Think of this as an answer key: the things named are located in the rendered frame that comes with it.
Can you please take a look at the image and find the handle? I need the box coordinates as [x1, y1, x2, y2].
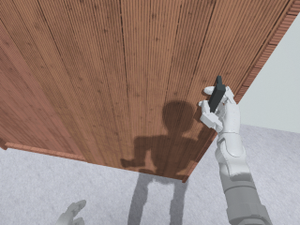
[202, 75, 226, 123]

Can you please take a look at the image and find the robot right hand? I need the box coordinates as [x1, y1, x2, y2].
[198, 86, 241, 136]

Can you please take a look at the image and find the robot left hand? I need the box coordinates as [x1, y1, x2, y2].
[55, 200, 86, 225]

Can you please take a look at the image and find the wardrobe door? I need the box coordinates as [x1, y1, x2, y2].
[0, 0, 293, 180]
[0, 23, 83, 156]

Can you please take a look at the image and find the robot right forearm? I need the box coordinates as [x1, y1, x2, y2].
[215, 132, 273, 225]

